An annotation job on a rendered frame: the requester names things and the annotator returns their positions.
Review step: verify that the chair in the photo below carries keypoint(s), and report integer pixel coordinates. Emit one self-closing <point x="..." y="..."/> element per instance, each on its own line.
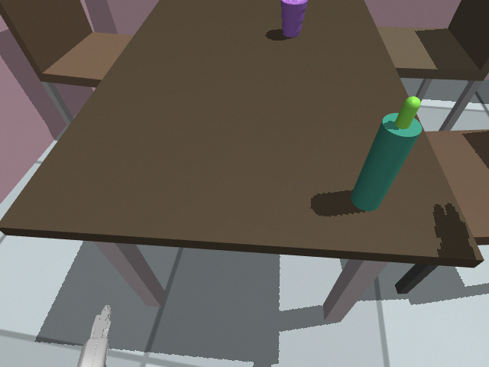
<point x="459" y="52"/>
<point x="464" y="159"/>
<point x="56" y="38"/>

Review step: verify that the table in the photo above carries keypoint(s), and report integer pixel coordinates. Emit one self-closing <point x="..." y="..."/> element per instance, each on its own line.
<point x="213" y="130"/>

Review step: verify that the left robot hand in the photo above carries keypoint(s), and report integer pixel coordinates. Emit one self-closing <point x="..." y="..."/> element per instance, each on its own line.
<point x="95" y="349"/>

